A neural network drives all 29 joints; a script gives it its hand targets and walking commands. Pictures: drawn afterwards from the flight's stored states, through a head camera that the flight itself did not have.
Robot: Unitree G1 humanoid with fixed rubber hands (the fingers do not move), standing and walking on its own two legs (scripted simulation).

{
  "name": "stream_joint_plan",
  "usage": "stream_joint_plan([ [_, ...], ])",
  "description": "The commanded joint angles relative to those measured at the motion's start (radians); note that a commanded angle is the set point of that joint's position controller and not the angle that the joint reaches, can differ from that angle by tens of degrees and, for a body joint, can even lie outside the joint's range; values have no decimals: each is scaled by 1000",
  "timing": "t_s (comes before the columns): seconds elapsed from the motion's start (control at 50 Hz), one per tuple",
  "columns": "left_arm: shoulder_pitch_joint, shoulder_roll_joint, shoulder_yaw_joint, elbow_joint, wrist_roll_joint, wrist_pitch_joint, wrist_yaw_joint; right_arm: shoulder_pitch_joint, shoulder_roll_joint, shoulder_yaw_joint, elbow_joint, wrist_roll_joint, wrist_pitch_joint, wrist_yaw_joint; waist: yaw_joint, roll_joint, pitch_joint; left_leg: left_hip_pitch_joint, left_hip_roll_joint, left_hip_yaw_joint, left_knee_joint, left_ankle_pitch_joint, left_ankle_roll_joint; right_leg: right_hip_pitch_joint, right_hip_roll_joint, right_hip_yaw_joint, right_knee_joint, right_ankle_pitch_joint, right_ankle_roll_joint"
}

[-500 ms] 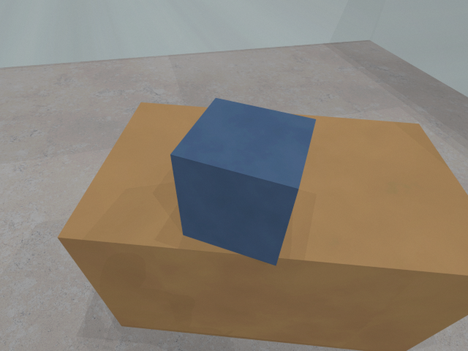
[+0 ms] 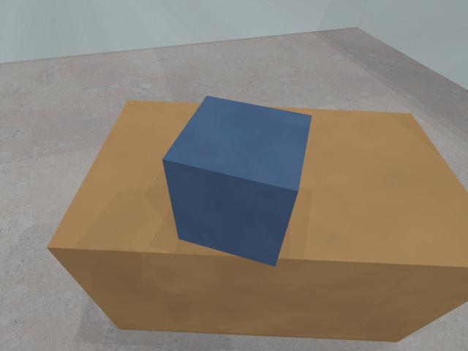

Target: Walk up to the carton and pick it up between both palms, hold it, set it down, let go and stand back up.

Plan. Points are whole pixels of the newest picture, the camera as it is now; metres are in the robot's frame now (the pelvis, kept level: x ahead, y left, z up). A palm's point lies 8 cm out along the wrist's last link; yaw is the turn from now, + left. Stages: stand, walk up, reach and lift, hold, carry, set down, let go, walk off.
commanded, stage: walk up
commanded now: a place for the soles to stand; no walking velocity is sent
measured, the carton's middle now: (240, 181) +0.49 -0.01 +0.01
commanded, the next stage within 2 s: none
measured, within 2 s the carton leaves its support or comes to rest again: neither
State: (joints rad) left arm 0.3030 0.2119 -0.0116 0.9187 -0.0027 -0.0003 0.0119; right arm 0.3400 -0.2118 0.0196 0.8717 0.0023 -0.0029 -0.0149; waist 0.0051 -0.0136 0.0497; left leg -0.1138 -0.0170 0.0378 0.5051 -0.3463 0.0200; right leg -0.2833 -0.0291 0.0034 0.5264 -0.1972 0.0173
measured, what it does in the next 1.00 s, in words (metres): walks ahead: left foot, then right foot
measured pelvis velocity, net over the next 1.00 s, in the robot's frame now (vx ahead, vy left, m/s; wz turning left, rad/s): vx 0.13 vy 0.02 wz -0.06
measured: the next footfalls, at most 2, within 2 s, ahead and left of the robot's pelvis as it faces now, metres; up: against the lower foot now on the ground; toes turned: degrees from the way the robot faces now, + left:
left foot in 0.54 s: +0.24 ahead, +0.13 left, +0.00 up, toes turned +0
right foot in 0.80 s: +0.15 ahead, -0.11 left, +0.00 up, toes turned +1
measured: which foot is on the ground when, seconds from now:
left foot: down 0.00-0.24, up 0.26-0.52, down 0.54-1.00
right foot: down 0.00-0.56, up 0.58-0.78, down 0.80-1.00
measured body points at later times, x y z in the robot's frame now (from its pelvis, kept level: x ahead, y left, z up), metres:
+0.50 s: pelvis +0.10 +0.00 -0.01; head +0.13 +0.00 +0.44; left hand +0.10 +0.25 -0.15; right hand +0.16 -0.25 -0.14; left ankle +0.19 +0.13 -0.72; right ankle +0.07 -0.12 -0.73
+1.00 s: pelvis +0.13 +0.02 -0.02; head +0.15 +0.01 +0.43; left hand +0.22 +0.26 -0.14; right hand +0.23 -0.25 -0.14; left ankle +0.20 +0.13 -0.73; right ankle +0.11 -0.11 -0.73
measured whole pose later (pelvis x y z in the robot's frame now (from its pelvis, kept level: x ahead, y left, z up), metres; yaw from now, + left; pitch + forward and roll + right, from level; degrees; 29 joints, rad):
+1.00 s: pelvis +0.13 +0.02 -0.02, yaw -3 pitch -3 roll +0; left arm 0.28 0.24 -0.01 0.76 -0.01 0.02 -0.01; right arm 0.20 -0.25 -0.03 0.77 -0.01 0.02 0.00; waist 0.01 0.01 0.11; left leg -0.35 0.04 0.05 0.67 -0.25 0.00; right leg -0.24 0.00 0.01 0.70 -0.40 0.00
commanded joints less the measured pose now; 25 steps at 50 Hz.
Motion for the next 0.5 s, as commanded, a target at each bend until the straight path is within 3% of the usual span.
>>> stream_joint_plan([
  [0.0, 112, 154, 57, -71, 30, -29, -2, 144, -172, -61, -64, -28, -30, 2, -10, 54, -48, -110, 105, -126, -141, -241, 57, 81, -39, 63, -26, -236, -72],
  [0.02, 84, 175, 70, -84, 33, -22, -7, 151, -197, -73, -66, -33, -22, 3, -23, 71, 18, -124, 149, -203, -183, -442, 91, -35, -18, 45, 27, -387, -63],
  [0.04, 30, 160, 68, -116, 37, -19, -12, 135, -229, -87, -70, -36, -15, 1, -35, 121, 114, -131, 211, -288, -259, -532, 123, -156, 15, -7, 103, -351, -47],
  [0.06, -9, 140, 65, -147, 46, -20, -18, 146, -255, -100, -71, -34, -15, -1, -59, 151, 191, -100, 282, -368, -326, -569, 160, -266, 28, -57, 163, -281, -34],
  [0.08, -19, 139, 63, -166, 47, -25, -23, 143, -275, -109, -70, -39, -16, -3, -71, 153, 230, -101, 335, -415, -354, -530, 199, -318, 0, -40, 216, -254, -24],
  [0.1, -6, 129, 59, -171, 45, -34, -27, 137, -268, -113, -62, -45, -22, -4, -63, 138, 248, -88, 348, -399, -332, -431, 225, -328, -18, -22, 218, -256, -29],
  [0.14, 1, 124, 55, -190, 50, -50, -29, 143, -259, -112, -55, -49, -27, 4, -54, 124, 243, -97, 326, -319, -264, -243, 226, -275, -24, -38, 157, -236, -36],
  [0.16, 38, 113, 57, -195, 53, -60, -29, 118, -254, -110, -60, -45, -28, 8, -32, 114, 211, -127, 284, -241, -184, -123, 207, -171, -9, -65, 69, -170, -44],
  [0.18, 108, 116, 59, -180, 61, -71, -26, 93, -233, -102, -68, -40, -28, 12, 14, 96, 177, -211, 236, -164, -83, -32, 164, -6, 15, -70, 6, -91, -53],
  [0.2, 215, 167, 80, -166, 61, -83, -18, 73, -199, -90, -93, -37, -33, 19, 61, 13, 85, -294, 158, -74, 108, 125, 106, 195, 6, 31, -44, -84, -80],
  [0.22, 335, 288, 114, -142, 60, -88, -11, 81, -137, -73, -125, -31, -34, 28, 100, -237, 26, -477, 0, 24, 449, -6, 19, 331, -208, 435, -194, -163, -152],
  [0.24, 388, 315, 122, -123, 57, -74, -2, 106, -133, -71, -132, -38, -15, 23, 117, -261, 7, -563, -18, -9, 600, -272, 1, 378, -366, 663, -253, -147, -291],
  [0.26, 378, 275, 107, -128, 56, -68, 8, 57, -156, -71, -148, -60, -7, 20, 117, -135, 49, -614, 11, -89, 723, -259, -5, 349, -407, 693, -273, -86, -332],
  [0.28, 332, 258, 98, -143, 58, -65, 17, 41, -159, -78, -153, -59, -7, 20, 103, -38, 82, -621, 40, -98, 783, -213, -13, 311, -420, 593, -260, 16, -336],
  [0.3, 288, 236, 90, -163, 65, -63, 23, 38, -135, -77, -157, -58, -6, 21, 81, -31, 92, -602, 67, -106, 772, -174, -11, 274, -400, 491, -240, 105, -319],
  [0.34, 192, 217, 84, -180, 65, -62, 16, 73, -136, -90, -162, -58, -5, 29, 34, -101, 111, -508, 116, -114, 660, -116, -31, 158, -328, 317, -242, 144, -277],
  [0.36, 157, 209, 83, -183, 66, -63, 14, 89, -125, -91, -158, -55, -3, 34, 26, -130, 114, -470, 128, -93, 581, -95, -45, 125, -296, 242, -238, 159, -265],
  [0.42, 129, 222, 77, -184, 61, -64, 15, 47, -88, -80, -182, -46, -9, 38, 20, -128, 109, -355, 126, -34, 358, -37, -45, 63, -265, 107, -176, 365, -254],
  [0.46, 85, 234, 69, -194, 49, -51, 7, 67, -80, -77, -177, -39, -20, 28, -8, -159, 31, -177, 71, 21, 239, 106, -27, 8, -217, 38, -60, 485, -209],
  [0.48, 69, 232, 63, -198, 34, -43, 4, 82, -86, -82, -162, -37, -23, 21, -25, -122, 8, -75, 45, 50, 164, 224, -14, -44, -193, 14, 17, 467, -183],
])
